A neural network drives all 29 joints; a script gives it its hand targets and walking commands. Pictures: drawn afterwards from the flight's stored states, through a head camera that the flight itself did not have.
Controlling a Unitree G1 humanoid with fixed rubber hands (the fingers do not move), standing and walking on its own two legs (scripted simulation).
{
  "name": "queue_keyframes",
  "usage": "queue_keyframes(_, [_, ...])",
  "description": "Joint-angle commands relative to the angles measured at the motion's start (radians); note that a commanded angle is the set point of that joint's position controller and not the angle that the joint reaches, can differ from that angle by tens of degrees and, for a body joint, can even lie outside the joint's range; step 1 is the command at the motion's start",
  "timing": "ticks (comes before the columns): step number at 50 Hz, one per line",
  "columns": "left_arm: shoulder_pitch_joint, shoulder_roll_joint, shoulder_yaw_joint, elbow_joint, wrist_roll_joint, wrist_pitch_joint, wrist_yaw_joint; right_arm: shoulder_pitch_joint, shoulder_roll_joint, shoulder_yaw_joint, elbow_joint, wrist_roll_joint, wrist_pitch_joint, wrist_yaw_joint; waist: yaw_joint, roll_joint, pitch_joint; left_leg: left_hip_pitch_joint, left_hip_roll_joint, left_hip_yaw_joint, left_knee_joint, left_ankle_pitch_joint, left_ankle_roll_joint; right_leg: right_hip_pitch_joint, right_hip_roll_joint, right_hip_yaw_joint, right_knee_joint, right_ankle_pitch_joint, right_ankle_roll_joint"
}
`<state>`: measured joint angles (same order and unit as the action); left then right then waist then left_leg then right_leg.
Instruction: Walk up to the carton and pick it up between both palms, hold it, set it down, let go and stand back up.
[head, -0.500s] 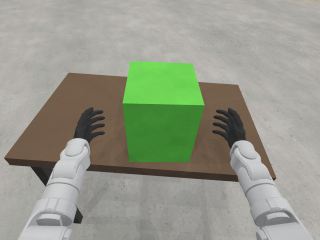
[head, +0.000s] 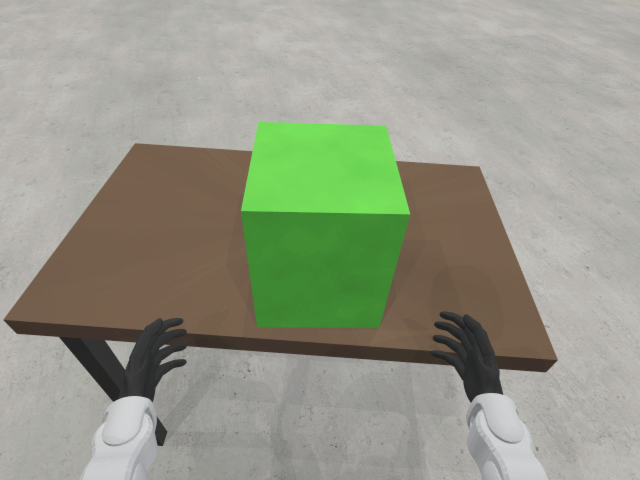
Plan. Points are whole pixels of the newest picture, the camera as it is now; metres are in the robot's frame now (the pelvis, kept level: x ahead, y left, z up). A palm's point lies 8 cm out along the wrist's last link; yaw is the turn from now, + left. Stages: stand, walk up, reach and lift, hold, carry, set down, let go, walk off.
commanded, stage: set down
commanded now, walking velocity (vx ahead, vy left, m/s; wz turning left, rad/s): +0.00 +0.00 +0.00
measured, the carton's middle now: (320, 228) +0.47 +0.00 +0.05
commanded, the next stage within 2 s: let go in 0.90 s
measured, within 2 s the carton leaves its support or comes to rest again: neither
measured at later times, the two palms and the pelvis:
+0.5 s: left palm (142, 422) +0.21 +0.23 -0.06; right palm (468, 374) +0.25 -0.20 -0.01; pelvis +0.04 +0.00 +0.00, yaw +0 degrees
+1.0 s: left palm (135, 448) +0.18 +0.23 -0.07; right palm (471, 380) +0.24 -0.20 -0.02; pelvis +0.03 +0.00 +0.00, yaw +0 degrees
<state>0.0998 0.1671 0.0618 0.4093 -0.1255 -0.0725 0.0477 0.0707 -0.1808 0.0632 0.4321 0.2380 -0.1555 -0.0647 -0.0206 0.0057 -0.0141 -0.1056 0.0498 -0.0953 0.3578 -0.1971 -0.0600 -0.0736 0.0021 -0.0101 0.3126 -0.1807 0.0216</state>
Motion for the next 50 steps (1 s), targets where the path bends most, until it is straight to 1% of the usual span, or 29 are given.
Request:
queue_keyframes(1, [-0.393, 0.160, -0.085, -0.250, -0.092, -0.075, 0.030, -0.286, -0.071, -0.096, -0.315, -0.083, -0.049, 0.026, 0.020, -0.030, -0.056, -0.029, -0.089, 0.179, -0.057, -0.061, 0.052, -0.110, 0.009, 0.015, -0.043, -0.200, -0.015])
queue_keyframes(2, [-0.259, 0.142, -0.061, -0.067, -0.048, -0.027, 0.005, -0.153, -0.030, -0.041, -0.173, -0.108, -0.016, 0.015, 0.024, -0.051, 0.015, 0.009, -0.096, 0.188, -0.062, -0.082, 0.063, -0.113, -0.007, 0.043, -0.076, -0.214, -0.011])
queue_keyframes(3, [-0.272, 0.148, -0.051, -0.114, -0.051, -0.022, -0.004, -0.145, -0.037, -0.045, -0.219, -0.098, -0.010, 0.011, 0.022, -0.087, 0.003, 0.028, -0.092, 0.194, -0.072, -0.052, 0.064, -0.114, -0.005, 0.041, -0.077, -0.200, -0.009])
queue_keyframes(5, [-0.276, 0.106, -0.044, -0.042, -0.025, 0.006, -0.007, -0.174, -0.041, -0.051, -0.104, -0.105, 0.018, 0.016, 0.040, 0.004, 0.058, 0.011, -0.091, 0.187, -0.080, -0.063, 0.050, -0.108, -0.014, 0.046, -0.091, -0.210, -0.025])
queue_keyframes(7, [-0.271, 0.112, -0.033, -0.057, -0.038, 0.036, -0.023, -0.203, -0.043, -0.041, -0.190, -0.087, 0.021, 0.002, 0.033, -0.039, 0.043, 0.006, -0.089, 0.183, -0.074, -0.042, 0.057, -0.101, -0.008, 0.044, -0.083, -0.185, -0.009])
queue_keyframes(8, [-0.245, 0.075, -0.052, -0.021, -0.011, 0.068, -0.027, -0.190, -0.065, -0.042, -0.132, -0.111, 0.036, 0.007, 0.027, -0.020, 0.059, 0.043, -0.080, 0.175, -0.097, -0.035, 0.043, -0.108, 0.007, 0.016, -0.095, -0.197, -0.022])
queue_keyframes(9, [-0.204, 0.101, -0.024, -0.109, -0.028, 0.049, -0.028, -0.165, -0.044, -0.045, -0.252, -0.096, 0.015, -0.001, 0.041, -0.033, 0.004, 0.047, -0.086, 0.188, -0.079, 0.011, 0.049, -0.076, -0.004, 0.037, -0.087, -0.133, -0.008])
queue_keyframes(10, [-0.179, 0.089, -0.015, -0.059, 0.001, 0.080, -0.035, -0.166, -0.060, -0.031, -0.154, -0.099, 0.035, 0.008, 0.048, -0.003, 0.024, 0.066, -0.096, 0.183, -0.081, 0.041, 0.041, -0.088, 0.004, 0.034, -0.070, -0.125, -0.008])
queue_keyframes(11, [-0.171, 0.135, 0.017, -0.182, -0.021, 0.056, -0.041, -0.113, -0.037, -0.040, -0.335, -0.081, 0.003, -0.009, 0.062, -0.058, -0.057, 0.073, -0.093, 0.192, -0.065, 0.092, 0.050, -0.036, 0.003, 0.036, -0.063, -0.012, 0.005])
queue_keyframes(12, [-0.110, 0.094, 0.006, 0.004, 0.030, 0.118, -0.059, -0.081, -0.054, -0.025, -0.123, -0.114, 0.039, -0.006, 0.033, -0.025, 0.007, 0.098, -0.099, 0.179, -0.065, 0.147, 0.036, -0.023, 0.010, 0.027, -0.078, 0.047, -0.003])
queue_keyframes(13, [-0.098, 0.118, 0.019, -0.149, 0.014, 0.085, -0.069, -0.048, -0.040, -0.018, -0.256, -0.094, 0.010, -0.018, 0.055, -0.057, -0.062, 0.119, -0.105, 0.190, -0.055, 0.208, 0.033, 0.017, 0.012, 0.035, -0.065, 0.100, 0.008])
queue_keyframes(14, [-0.058, 0.085, 0.025, -0.085, 0.062, 0.115, -0.077, -0.006, -0.056, -0.031, -0.130, -0.115, 0.030, -0.012, 0.040, -0.020, -0.001, 0.139, -0.102, 0.171, -0.055, 0.236, 0.026, -0.006, 0.017, 0.019, -0.064, 0.122, 0.003])
queue_keyframes(16, [0.006, 0.034, 0.032, -0.103, 0.086, 0.131, -0.081, 0.038, -0.079, -0.015, -0.080, -0.130, 0.021, -0.005, 0.043, 0.000, -0.014, 0.189, -0.098, 0.169, -0.047, 0.346, 0.003, 0.018, 0.033, 0.008, -0.071, 0.206, -0.009])
queue_keyframes(17, [-0.047, 0.066, 0.042, -0.237, 0.076, 0.101, -0.069, 0.025, -0.083, -0.044, -0.133, -0.114, -0.004, -0.007, 0.047, 0.024, -0.090, 0.193, -0.096, 0.164, -0.029, 0.377, -0.011, 0.033, 0.034, 0.004, -0.044, 0.236, -0.011])
queue_keyframes(18, [0.027, 0.056, 0.039, -0.195, 0.093, 0.118, -0.068, 0.084, -0.101, -0.033, 0.002, -0.117, 0.004, 0.010, 0.038, 0.062, -0.067, 0.221, -0.086, 0.161, -0.028, 0.430, -0.029, 0.030, 0.049, -0.016, -0.045, 0.267, -0.015])
queue_keyframes(20, [0.072, 0.063, 0.037, -0.234, 0.087, 0.096, -0.080, 0.128, -0.068, -0.023, -0.020, -0.131, -0.031, -0.002, 0.024, 0.002, -0.099, 0.223, -0.096, 0.165, -0.003, 0.487, -0.023, 0.068, 0.047, -0.008, -0.036, 0.353, -0.005])
queue_keyframes(21, [0.052, 0.105, 0.063, -0.255, 0.084, 0.077, -0.073, 0.117, -0.074, -0.036, -0.044, -0.146, -0.047, -0.001, 0.029, 0.021, -0.105, 0.210, -0.100, 0.168, 0.002, 0.489, -0.023, 0.066, 0.043, -0.012, -0.023, 0.394, 0.007])
queue_keyframes(23, [0.068, 0.124, 0.055, -0.246, 0.099, 0.070, -0.067, 0.116, -0.079, -0.044, 0.022, -0.151, -0.063, 0.013, 0.041, 0.055, -0.077, 0.183, -0.100, 0.156, 0.002, 0.493, -0.022, 0.070, 0.043, -0.007, -0.013, 0.380, -0.001])
queue_keyframes(26, [0.143, 0.111, 0.042, -0.110, 0.140, 0.093, -0.083, 0.167, -0.072, -0.022, 0.194, -0.192, -0.043, 0.014, 0.013, 0.034, 0.008, 0.187, -0.105, 0.168, -0.009, 0.428, -0.014, 0.058, 0.031, 0.008, -0.044, 0.342, -0.010])
queue_keyframes(28, [0.113, 0.099, 0.019, -0.100, 0.146, 0.112, -0.073, 0.113, -0.092, -0.046, 0.251, -0.189, -0.031, 0.026, 0.005, 0.077, 0.034, 0.199, -0.089, 0.166, -0.016, 0.413, -0.023, 0.027, 0.047, -0.017, -0.056, 0.234, -0.016])
queue_keyframes(30, [0.087, 0.122, 0.024, -0.221, 0.115, 0.095, -0.068, 0.115, -0.084, -0.056, 0.154, -0.178, -0.044, 0.027, 0.005, 0.064, 0.003, 0.203, -0.086, 0.173, -0.017, 0.406, -0.017, 0.016, 0.043, -0.013, -0.049, 0.230, -0.017])
queue_keyframes(31, [0.068, 0.127, 0.015, -0.173, 0.110, 0.099, -0.074, 0.085, -0.067, -0.061, 0.152, -0.185, -0.037, 0.020, -0.006, 0.028, 0.046, 0.173, -0.093, 0.174, -0.021, 0.355, -0.004, 0.011, 0.043, -0.014, -0.056, 0.203, -0.008])
queue_keyframes(32, [0.097, 0.098, 0.007, -0.068, 0.145, 0.144, -0.078, 0.074, -0.077, -0.050, 0.285, -0.203, -0.003, 0.023, -0.006, 0.074, 0.106, 0.180, -0.084, 0.177, -0.038, 0.348, -0.016, 0.014, 0.041, -0.013, -0.071, 0.171, -0.017])
queue_keyframes(33, [0.079, 0.114, 0.010, -0.191, 0.127, 0.128, -0.073, 0.089, -0.073, -0.057, 0.198, -0.189, -0.015, 0.027, 0.013, 0.084, 0.060, 0.167, -0.082, 0.188, -0.036, 0.349, -0.018, 0.023, 0.044, -0.020, -0.060, 0.156, -0.020])
queue_keyframes(36, [0.094, 0.118, 0.018, -0.059, 0.148, 0.166, -0.084, 0.070, -0.069, -0.062, 0.243, -0.211, 0.016, 0.023, 0.001, 0.056, 0.126, 0.159, -0.093, 0.194, -0.052, 0.282, -0.004, -0.005, 0.027, -0.012, -0.081, 0.153, -0.005])
queue_keyframes(42, [0.059, 0.093, 0.006, -0.049, 0.166, 0.223, -0.082, 0.040, -0.086, -0.088, 0.315, -0.228, 0.062, 0.025, -0.009, 0.061, 0.187, 0.155, -0.094, 0.189, -0.068, 0.209, -0.010, -0.035, 0.031, -0.007, -0.095, 0.062, -0.022])
queue_keyframes(44, [0.028, 0.131, 0.016, -0.107, 0.160, 0.211, -0.077, 0.013, -0.084, -0.110, 0.242, -0.231, 0.057, 0.027, -0.001, 0.059, 0.147, 0.114, -0.095, 0.186, -0.066, 0.169, -0.006, -0.015, 0.032, -0.012, -0.079, 0.046, -0.023])
queue_keyframes(45, [0.047, 0.107, 0.007, -0.029, 0.177, 0.232, -0.075, 0.000, -0.095, -0.105, 0.322, -0.243, 0.073, 0.035, 0.007, 0.077, 0.199, 0.122, -0.087, 0.183, -0.084, 0.159, -0.017, -0.034, 0.035, -0.017, -0.092, 0.016, -0.030])
queue_keyframes(50, [0.040, 0.109, 0.011, 0.004, 0.180, 0.246, -0.081, 0.000, -0.087, -0.110, 0.308, -0.267, 0.074, 0.028, -0.005, 0.054, 0.203, 0.111, -0.090, 0.193, -0.085, 0.140, -0.009, -0.022, 0.040, -0.017, -0.100, 0.027, -0.029])
